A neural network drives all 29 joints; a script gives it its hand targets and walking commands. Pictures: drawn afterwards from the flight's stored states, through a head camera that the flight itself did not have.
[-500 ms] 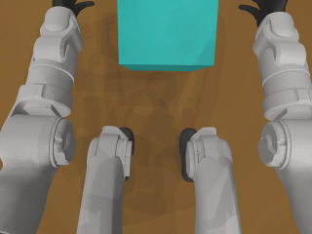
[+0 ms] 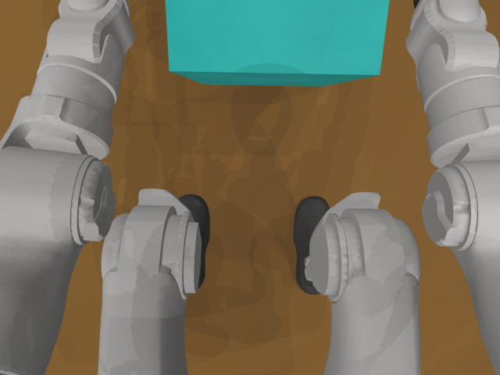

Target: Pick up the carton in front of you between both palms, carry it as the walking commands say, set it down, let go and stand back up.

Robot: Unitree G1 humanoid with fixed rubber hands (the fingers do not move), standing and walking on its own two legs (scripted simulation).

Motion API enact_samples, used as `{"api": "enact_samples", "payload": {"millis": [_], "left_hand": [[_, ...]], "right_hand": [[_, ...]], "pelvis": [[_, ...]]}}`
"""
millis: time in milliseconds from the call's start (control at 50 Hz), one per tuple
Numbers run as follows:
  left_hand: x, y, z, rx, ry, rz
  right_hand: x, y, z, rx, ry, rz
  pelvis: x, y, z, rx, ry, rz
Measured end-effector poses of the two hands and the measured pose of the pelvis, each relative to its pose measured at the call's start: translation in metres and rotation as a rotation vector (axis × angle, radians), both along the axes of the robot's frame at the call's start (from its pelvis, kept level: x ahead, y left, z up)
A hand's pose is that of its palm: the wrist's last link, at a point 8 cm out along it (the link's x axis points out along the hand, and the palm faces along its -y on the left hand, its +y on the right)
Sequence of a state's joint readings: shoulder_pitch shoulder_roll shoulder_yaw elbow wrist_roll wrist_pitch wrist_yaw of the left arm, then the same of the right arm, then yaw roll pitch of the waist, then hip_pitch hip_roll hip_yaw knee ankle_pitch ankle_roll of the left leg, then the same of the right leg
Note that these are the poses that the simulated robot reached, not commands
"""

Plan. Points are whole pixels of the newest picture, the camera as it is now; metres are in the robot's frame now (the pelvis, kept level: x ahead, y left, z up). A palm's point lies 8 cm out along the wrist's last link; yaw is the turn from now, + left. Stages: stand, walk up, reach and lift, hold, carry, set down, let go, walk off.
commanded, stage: reach and lift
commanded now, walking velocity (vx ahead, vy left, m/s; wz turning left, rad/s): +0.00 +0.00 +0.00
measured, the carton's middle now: out of the picture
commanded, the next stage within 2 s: none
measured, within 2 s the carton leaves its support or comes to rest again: leaves its support in 0.68 s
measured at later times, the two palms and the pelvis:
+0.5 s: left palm out of the picture +0.55 +0.14 -0.17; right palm out of the picture +0.55 -0.16 -0.17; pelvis -0.01 +0.00 +0.00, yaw +0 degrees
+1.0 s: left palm out of the picture +0.51 +0.13 +0.00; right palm out of the picture +0.50 -0.16 +0.00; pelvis -0.01 +0.00 +0.07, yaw -1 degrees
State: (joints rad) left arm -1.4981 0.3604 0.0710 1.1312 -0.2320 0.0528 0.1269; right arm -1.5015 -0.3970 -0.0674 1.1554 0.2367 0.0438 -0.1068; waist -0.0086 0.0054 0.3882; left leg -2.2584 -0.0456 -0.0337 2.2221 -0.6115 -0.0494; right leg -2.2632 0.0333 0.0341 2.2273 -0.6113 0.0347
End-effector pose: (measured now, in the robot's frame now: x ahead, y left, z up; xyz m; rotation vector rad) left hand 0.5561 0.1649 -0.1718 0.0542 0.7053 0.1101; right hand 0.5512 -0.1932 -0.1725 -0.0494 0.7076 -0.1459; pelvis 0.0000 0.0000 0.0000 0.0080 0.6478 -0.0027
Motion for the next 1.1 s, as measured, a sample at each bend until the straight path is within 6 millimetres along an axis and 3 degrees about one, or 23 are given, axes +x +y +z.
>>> {"api": "enact_samples", "payload": {"millis": [220, 320, 620, 680, 760, 940, 1100], "left_hand": [[-0.007, -0.008, 0.004, -0.01, 0.017, -0.013], [-0.006, -0.027, 0.004, -0.03, 0.017, -0.036], [-0.006, -0.029, 0.005, -0.054, 0.03, -0.017], [-0.007, -0.029, 0.013, -0.037, 0.028, -0.004], [-0.01, -0.03, 0.044, -0.049, -0.014, 0.006], [-0.035, -0.033, 0.146, -0.074, -0.026, 0.025], [-0.056, -0.03, 0.2, -0.06, -0.008, 0.023]], "right_hand": [[-0.007, 0.009, 0.004, 0.014, 0.013, 0.013], [-0.004, 0.026, 0.005, 0.027, 0.012, 0.032], [-0.004, 0.028, 0.006, 0.056, 0.028, 0.035], [-0.009, 0.031, 0.011, 0.046, 0.028, 0.02], [-0.012, 0.031, 0.042, 0.049, -0.014, 0.003], [-0.037, 0.028, 0.147, 0.075, -0.027, -0.028], [-0.057, 0.031, 0.2, 0.064, -0.007, -0.02]], "pelvis": [[-0.007, 0.001, 0.004, 0.0, 0.003, 0.001], [-0.011, 0.002, 0.007, -0.002, -0.011, 0.001], [-0.003, 0.001, -0.003, -0.005, -0.026, 0.001], [-0.001, 0.001, -0.002, -0.005, -0.01, 0.001], [0.0, 0.001, 0.005, -0.003, 0.004, -0.003], [-0.006, 0.003, 0.05, -0.003, 0.071, -0.011], [-0.017, 0.003, 0.094, -0.001, 0.095, -0.012]]}}
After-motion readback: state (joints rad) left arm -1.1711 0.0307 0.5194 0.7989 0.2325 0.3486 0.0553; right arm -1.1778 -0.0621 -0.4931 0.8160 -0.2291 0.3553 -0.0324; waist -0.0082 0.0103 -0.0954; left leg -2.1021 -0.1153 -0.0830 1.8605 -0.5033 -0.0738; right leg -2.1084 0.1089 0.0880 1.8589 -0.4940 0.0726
